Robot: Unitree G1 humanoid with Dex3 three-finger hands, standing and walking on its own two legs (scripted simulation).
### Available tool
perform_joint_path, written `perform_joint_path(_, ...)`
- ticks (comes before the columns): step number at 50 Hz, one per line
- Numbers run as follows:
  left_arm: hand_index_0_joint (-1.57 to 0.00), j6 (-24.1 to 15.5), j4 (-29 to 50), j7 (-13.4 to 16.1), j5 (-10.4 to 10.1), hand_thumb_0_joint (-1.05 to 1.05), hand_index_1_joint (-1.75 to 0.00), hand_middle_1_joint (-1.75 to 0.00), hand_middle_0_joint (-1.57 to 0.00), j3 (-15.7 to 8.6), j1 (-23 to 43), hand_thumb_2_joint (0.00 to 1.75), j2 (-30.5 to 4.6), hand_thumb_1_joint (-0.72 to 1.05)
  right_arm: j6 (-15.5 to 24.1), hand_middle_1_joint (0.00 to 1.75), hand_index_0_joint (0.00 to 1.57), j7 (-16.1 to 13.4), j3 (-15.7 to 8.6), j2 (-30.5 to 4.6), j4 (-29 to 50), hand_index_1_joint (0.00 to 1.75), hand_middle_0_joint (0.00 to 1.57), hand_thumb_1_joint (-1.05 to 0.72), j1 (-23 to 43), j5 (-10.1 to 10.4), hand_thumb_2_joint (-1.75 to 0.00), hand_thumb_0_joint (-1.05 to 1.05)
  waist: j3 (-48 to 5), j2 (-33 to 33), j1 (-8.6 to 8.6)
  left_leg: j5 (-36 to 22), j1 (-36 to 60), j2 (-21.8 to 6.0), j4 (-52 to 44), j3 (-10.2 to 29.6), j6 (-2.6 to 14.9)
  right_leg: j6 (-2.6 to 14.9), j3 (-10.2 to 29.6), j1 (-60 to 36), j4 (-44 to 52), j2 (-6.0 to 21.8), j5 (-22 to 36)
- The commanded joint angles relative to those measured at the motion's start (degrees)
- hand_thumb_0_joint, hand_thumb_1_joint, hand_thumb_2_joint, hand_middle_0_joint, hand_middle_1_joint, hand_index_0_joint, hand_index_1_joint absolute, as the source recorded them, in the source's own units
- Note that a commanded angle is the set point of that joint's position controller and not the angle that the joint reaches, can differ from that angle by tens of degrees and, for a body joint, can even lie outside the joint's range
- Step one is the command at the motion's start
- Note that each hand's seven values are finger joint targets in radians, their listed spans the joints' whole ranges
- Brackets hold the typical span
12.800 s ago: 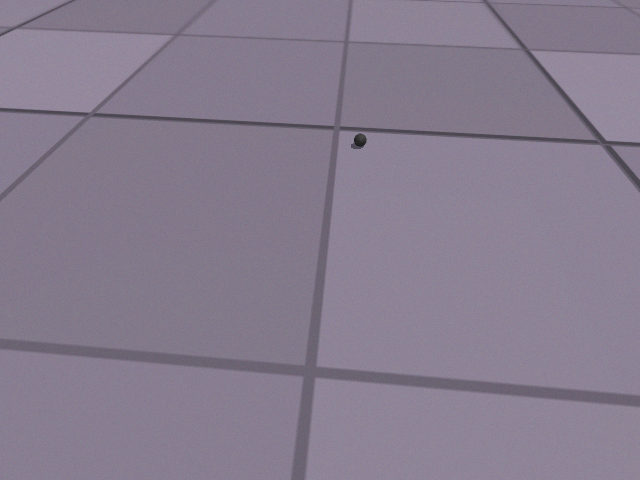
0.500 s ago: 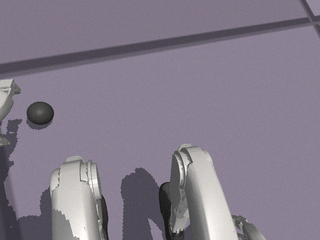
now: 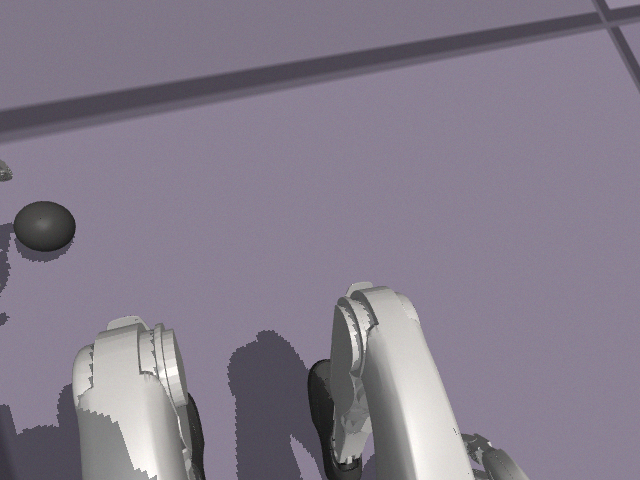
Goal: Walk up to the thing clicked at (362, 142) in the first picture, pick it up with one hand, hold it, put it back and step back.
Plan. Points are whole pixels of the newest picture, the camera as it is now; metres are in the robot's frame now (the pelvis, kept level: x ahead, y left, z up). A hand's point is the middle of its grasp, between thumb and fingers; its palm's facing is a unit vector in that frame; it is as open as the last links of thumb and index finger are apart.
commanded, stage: rise first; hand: left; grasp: from above
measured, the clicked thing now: (45, 226) +0.47 +0.33 -0.29
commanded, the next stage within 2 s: approach in 0.12 s
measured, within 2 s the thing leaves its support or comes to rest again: neither
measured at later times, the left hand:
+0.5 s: hand (17, 215) +0.46 +0.32 -0.18, palm faces -0.41 -0.07 -0.91, open 14.0 cm
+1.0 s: hand (14, 241) +0.43 +0.33 -0.21, palm faces -0.53 -0.13 -0.84, open 14.0 cm
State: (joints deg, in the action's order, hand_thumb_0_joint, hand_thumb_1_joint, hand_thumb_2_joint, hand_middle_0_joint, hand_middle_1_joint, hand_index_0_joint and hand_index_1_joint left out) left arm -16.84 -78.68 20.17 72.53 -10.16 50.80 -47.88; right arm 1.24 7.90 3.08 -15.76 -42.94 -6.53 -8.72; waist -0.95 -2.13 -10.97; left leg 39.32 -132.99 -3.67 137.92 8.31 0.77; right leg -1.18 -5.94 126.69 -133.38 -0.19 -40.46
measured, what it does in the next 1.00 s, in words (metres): stands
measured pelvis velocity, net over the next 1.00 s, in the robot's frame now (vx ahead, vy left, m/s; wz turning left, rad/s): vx -0.01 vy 0.00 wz -0.02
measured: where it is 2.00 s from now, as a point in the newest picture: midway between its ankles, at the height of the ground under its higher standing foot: (265, 461)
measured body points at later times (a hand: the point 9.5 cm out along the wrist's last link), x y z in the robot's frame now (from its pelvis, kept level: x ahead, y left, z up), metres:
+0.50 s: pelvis +0.00 +0.00 -0.01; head +0.25 +0.09 +0.36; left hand +0.47 +0.32 -0.13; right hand +0.06 -0.27 -0.11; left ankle +0.07 +0.13 -0.30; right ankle +0.10 -0.12 -0.30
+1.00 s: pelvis -0.01 +0.00 -0.01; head +0.26 +0.08 +0.34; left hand +0.45 +0.34 -0.16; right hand +0.03 -0.27 -0.11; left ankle +0.07 +0.13 -0.30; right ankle +0.10 -0.12 -0.30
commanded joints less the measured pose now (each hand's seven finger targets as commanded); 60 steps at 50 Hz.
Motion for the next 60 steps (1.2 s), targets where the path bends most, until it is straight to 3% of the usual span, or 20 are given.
perform_joint_path(1, -0.06, -0.2, 7.2, 2.6, -0.9, 0.0, -1.03, -1.04, -0.06, -2.4, 16.0, 1.0, -17.5, -0.55, 0.2, 0.3, 0.2, -0.7, -4.3, -14.4, 0.6, 0.3, 0.2, -0.9, -12.0, -0.2, -0.9, 0.0, -38.8, 17.3, -0.15, -11.3, 30.7, 1.8, -13.0, -4.7, 0.89, 2.86, -3.3, -16.3, 13.5, -2.4, 13.9)
perform_joint_path(10, -0.06, -0.1, 6.5, 3.4, -0.6, 0.0, -1.03, -1.04, -0.05, -2.1, 17.1, 1.01, -17.8, -0.56, 0.4, 0.3, 0.2, -0.6, -3.7, -14.6, 0.5, 0.3, 0.2, -0.9, -11.7, -0.3, -0.9, 0.0, -38.1, 18.3, -0.74, -9.7, 30.3, 1.9, -12.8, -4.2, 0.73, 3.0, -3.7, -14.7, 12.9, -2.6, 12.5)
perform_joint_path(11, -0.03, -0.1, 6.1, 3.3, -0.5, 0.0, -1.02, -0.99, -0.07, -1.5, 16.6, 1.08, -17.4, -0.61, 0.5, 0.3, 0.2, -0.6, -3.6, -14.5, 0.5, 0.3, 0.2, -0.91, -11.8, -0.4, -0.9, 0.0, -37.7, 18.6, -0.76, -9.4, 30.3, 2.0, -13.1, -4.2, 0.67, 3.12, -3.7, -14.5, 12.9, -2.6, 12.1)
perform_joint_path(12, -0.06, 0.0, 5.7, 3.4, -0.6, 0.0, -1.03, -1.04, -0.05, -1.6, 16.1, 1.0, -17.2, -0.54, 0.6, 0.3, 0.2, -0.7, -3.7, -14.6, 0.5, 0.3, 0.2, -0.9, -11.4, -0.4, -0.9, 0.0, -37.7, 18.6, -0.56, -9.2, 30.4, 1.9, -13.1, -4.2, 0.63, 3.08, -3.8, -14.0, 12.9, -2.6, 11.9)
perform_joint_path(20, -0.07, 0.5, 7.7, 4.7, -0.1, 0.0, -1.04, -1.05, -0.06, 4.3, 24.6, 0.98, -10.6, -0.55, 1.8, 0.3, 0.2, -0.6, -3.4, -14.7, -0.5, 0.3, 0.2, -0.9, -13.8, -0.5, -0.9, 0.0, -38.2, 21.2, -5.18, -11.6, 33.2, 1.5, -12.0, -3.3, 0.28, 2.83, -4.5, -12.5, 12.3, -2.6, 14.8)
perform_joint_path(22, -0.07, 1.4, 7.6, 5.5, 0.4, 0.0, -1.05, -1.07, -0.06, 4.5, 26.4, 0.98, -11.1, -0.55, 2.1, 0.3, 0.2, -0.7, -3.2, -14.8, -0.8, 0.3, 0.2, -0.91, -14.1, -0.6, -0.9, 0.0, -39.8, 23.0, -5.29, -13.4, 34.7, 1.3, -11.8, -3.4, 0.06, 2.95, -4.6, -12.9, 11.7, -2.7, 16.6)
perform_joint_path(29, -0.06, 7.5, 1.0, 7.2, 1.9, 0.0, -1.04, -1.04, -0.06, -0.1, 26.0, 1.0, -17.2, -0.57, 1.7, 0.3, 0.2, -0.7, -1.8, -15.2, 1.2, 0.3, 0.2, -0.91, -13.6, -0.4, -0.9, 0.0, -39.7, 25.2, -3.54, -12.9, 33.4, 1.5, -13.3, -4.3, 0.12, 3.29, -4.2, -13.7, 11.4, -2.2, 16.5)
perform_joint_path(33, -0.06, 10.7, -1.9, 4.9, 0.1, 0.0, -1.04, -1.04, -0.06, 0.7, 23.3, 1.01, -17.3, -0.58, 1.4, 0.3, 0.2, -0.6, -0.9, -15.3, 2.5, 0.3, 0.2, -0.91, -13.4, 0.4, -0.9, 0.0, -38.6, 20.7, -3.64, -13.3, 29.3, 1.9, -12.7, -5.2, 1.24, 2.91, -3.5, -17.2, 12.6, -2.5, 17.4)
perform_joint_path(36, -0.06, 11.2, -4.7, 1.6, -3.0, 0.0, -1.04, -1.05, -0.06, 1.7, 19.0, 0.99, -16.6, -0.56, 1.1, 0.3, 0.2, -0.6, -0.4, -15.3, 3.2, 0.3, 0.2, -0.91, -12.7, 1.0, -0.9, 0.0, -37.3, 14.4, -3.62, -11.1, 23.5, 2.0, -12.1, -5.3, 2.22, 2.3, -3.1, -20.6, 13.7, -2.9, 15.6)
perform_joint_path(38, -0.07, 10.5, -5.4, -1.5, -4.4, 0.0, -1.05, -1.07, -0.06, 3.3, 17.4, 0.97, -15.7, -0.55, 1.1, 0.3, 0.2, -0.5, -0.1, -15.3, 3.6, 0.3, 0.2, -0.9, -12.5, 1.0, -0.9, 0.0, -34.4, 11.7, -4.51, -9.8, 20.2, 2.1, -11.6, -5.2, 2.75, 1.95, -2.6, -22.0, 14.1, -3.0, 14.7)
perform_joint_path(40, -0.07, 8.6, -4.6, -3.3, -5.3, 0.0, -1.05, -1.07, -0.06, 1.5, 16.4, 0.97, -19.0, -0.54, 1.0, 0.3, 0.2, -0.7, 0.0, -16.0, 5.1, 0.3, 0.2, -0.9, -11.4, 0.8, -0.9, 0.0, -34.1, 9.6, -4.07, -8.8, 17.9, 2.1, -10.9, -5.0, 2.85, 1.83, -2.4, -23.3, 13.9, -3.0, 13.4)
perform_joint_path(42, -0.08, 5.6, -2.4, -4.2, -6.3, 0.0, -1.06, -1.08, -0.06, 2.8, 18.1, 0.96, -17.4, -0.53, 0.8, 0.3, 0.2, -0.7, 0.7, -15.3, 3.3, 0.3, 0.2, -0.9, -12.6, 0.2, -0.9, 0.0, -33.2, 10.2, -4.48, -7.9, 18.4, 2.2, -10.6, -4.8, 2.48, 1.81, -2.5, -23.2, 14.2, -2.9, 12.3)
perform_joint_path(45, -0.08, 0.1, 4.3, -3.2, -5.3, 0.0, -1.06, -1.08, -0.06, -0.1, 20.4, 0.95, -21.0, -0.52, 0.8, 0.3, 0.2, -0.7, 0.5, -16.1, 3.1, 0.3, 0.2, -0.9, -13.3, -0.3, -0.9, 0.0, -35.7, 15.1, -4.46, -9.7, 24.1, 1.8, -9.9, -3.8, 1.2, 2.34, -3.5, -21.8, 13.1, -3.3, 13.2)
perform_joint_path(47, -0.08, -3.1, 9.8, -1.1, -4.1, 0.0, -1.05, -1.08, -0.06, -0.4, 21.1, 0.95, -20.2, -0.53, 0.6, 0.3, 0.2, -0.5, 0.1, -15.8, 2.8, 0.3, 0.2, -0.9, -13.4, -0.8, -0.9, 0.0, -39.1, 19.7, -4.04, -10.9, 28.1, 1.6, -9.3, -3.7, 0.53, 2.49, -3.5, -21.3, 12.2, -3.4, 14.4)
perform_joint_path(48, -0.08, -4.2, 11.8, 0.4, -3.4, 0.0, -1.05, -1.07, -0.06, -0.2, 21.5, 0.95, -19.3, -0.53, 0.6, 0.3, 0.2, -0.4, -0.4, -15.8, 2.6, 0.3, 0.2, -0.9, -13.4, -1.0, -0.9, 0.0, -39.5, 21.7, -4.67, -11.1, 29.7, 1.6, -9.3, -3.6, 0.18, 2.63, -3.8, -20.0, 11.8, -3.3, 14.5)
perform_joint_path(50, -0.07, -4.8, 14.9, 3.1, -2.7, 0.0, -1.04, -1.06, -0.05, 0.2, 21.1, 0.96, -17.4, -0.53, 0.9, 0.3, 0.2, -0.4, -1.4, -15.7, 2.3, 0.3, 0.2, -0.9, -12.2, -1.4, -0.9, 0.0, -40.4, 24.6, -4.56, -11.6, 33.2, 1.4, -9.4, -3.7, -0.18, 2.82, -4.2, -17.4, 11.3, -3.3, 14.9)
perform_joint_path(53, -0.06, -2.9, 18.7, 6.7, -1.4, 0.0, -1.01, -1.01, -0.06, -1.6, 24.3, 1.0, -19.3, -0.57, 1.1, 0.3, 0.2, -0.8, -3.3, -16.3, 1.7, 0.3, 0.2, -0.9, -11.3, -1.3, -0.9, 0.0, -43.2, 29.2, -3.3, -12.0, 37.8, 1.1, -11.4, -3.5, -0.83, 3.41, -4.6, -13.2, 10.2, -2.8, 14.3)
perform_joint_path(56, -0.04, 1.1, 15.2, 8.4, 0.4, 0.0, -1.01, -0.99, -0.06, -1.4, 27.8, 1.05, -19.2, -0.61, 1.3, 0.3, 0.2, -0.9, -3.4, -16.4, 1.0, 0.3, 0.2, -0.91, -11.7, -0.9, -0.9, 0.0, -42.6, 31.2, -4.43, -12.9, 39.0, 0.9, -12.6, -3.1, -1.03, 3.63, -5.0, -10.4, 9.7, -2.3, 15.1)
perform_joint_path(58, -0.05, 4.4, 8.3, 8.4, 1.5, 0.0, -1.03, -1.0, -0.07, 1.0, 28.3, 1.1, -16.7, -0.6, 1.2, 0.3, 0.2, -0.9, -2.6, -15.7, 0.3, 0.3, 0.2, -0.91, -12.3, -0.5, -0.9, 0.0, -38.9, 28.8, -5.31, -11.7, 35.6, 1.1, -12.9, -3.5, -0.52, 3.67, -5.0, -8.8, 10.6, -2.4, 14.7)
perform_joint_path(60, -0.03, 7.0, -0.1, 6.9, 1.3, 0.0, -0.97, -0.95, -0.06, 4.0, 26.9, 1.04, -13.2, -0.6, 1.3, 0.3, 0.2, -0.7, -2.1, -15.5, 0.2, 0.3, 0.2, -0.9, -12.3, -0.2, -0.9, 0.0, -33.8, 24.5, -6.17, -9.7, 31.3, 1.3, -13.2, -3.2, -0.05, 3.58, -5.2, -7.6, 11.3, -2.5, 13.8)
